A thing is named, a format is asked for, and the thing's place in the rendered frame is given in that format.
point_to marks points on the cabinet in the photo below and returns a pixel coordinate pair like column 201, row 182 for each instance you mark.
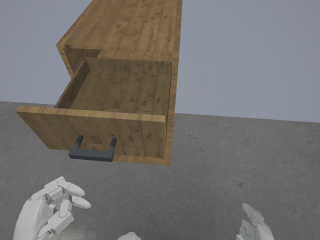
column 148, row 30

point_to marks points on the handle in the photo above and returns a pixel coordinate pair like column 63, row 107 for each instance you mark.
column 93, row 155

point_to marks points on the left robot hand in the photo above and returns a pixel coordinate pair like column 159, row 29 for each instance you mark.
column 36, row 212

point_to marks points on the right robot hand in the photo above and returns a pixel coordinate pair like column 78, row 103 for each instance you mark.
column 261, row 230

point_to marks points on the drawer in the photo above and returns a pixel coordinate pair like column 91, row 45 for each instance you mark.
column 109, row 98

